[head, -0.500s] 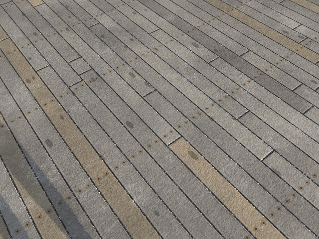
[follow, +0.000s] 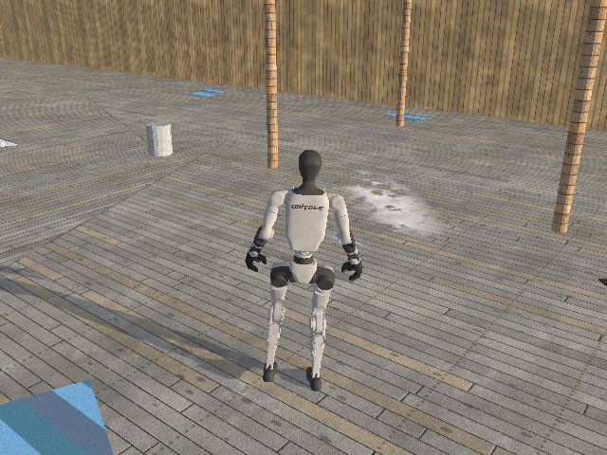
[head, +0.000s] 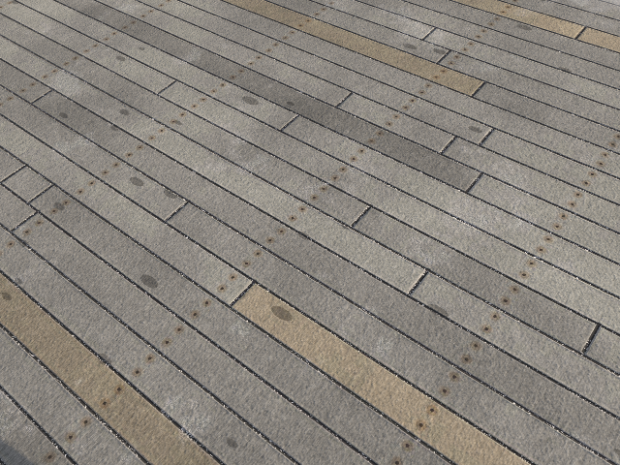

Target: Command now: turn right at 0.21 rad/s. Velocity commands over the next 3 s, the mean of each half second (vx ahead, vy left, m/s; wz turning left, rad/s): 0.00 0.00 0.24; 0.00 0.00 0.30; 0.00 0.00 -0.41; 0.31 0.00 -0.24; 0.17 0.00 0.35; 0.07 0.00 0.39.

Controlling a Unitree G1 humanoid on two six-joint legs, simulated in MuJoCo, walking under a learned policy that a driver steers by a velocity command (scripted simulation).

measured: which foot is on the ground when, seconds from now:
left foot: up 0.00-0.12, down 0.14-0.38, up 0.40-0.66, down 0.68-1.00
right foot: down 0.00-0.68, up 0.70-1.00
